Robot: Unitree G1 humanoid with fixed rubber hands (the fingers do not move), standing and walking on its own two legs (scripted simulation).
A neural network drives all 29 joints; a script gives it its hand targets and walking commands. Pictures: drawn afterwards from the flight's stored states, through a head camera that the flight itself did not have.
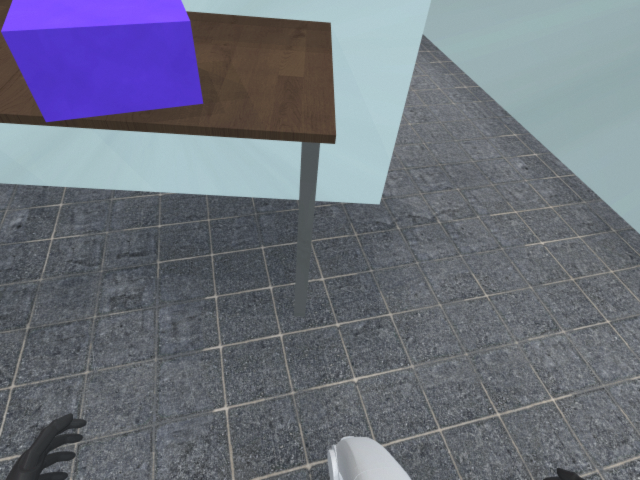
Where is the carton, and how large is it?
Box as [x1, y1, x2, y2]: [1, 0, 202, 121]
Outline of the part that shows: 12,1 1,32 46,121 202,103 190,22 180,0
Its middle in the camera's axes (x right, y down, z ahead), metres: -0.42 -0.38 +0.80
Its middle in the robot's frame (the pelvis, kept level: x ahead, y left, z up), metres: +0.92 +0.33 +0.11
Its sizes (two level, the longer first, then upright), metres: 0.301 0.202 0.166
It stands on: a table, 0.76 m high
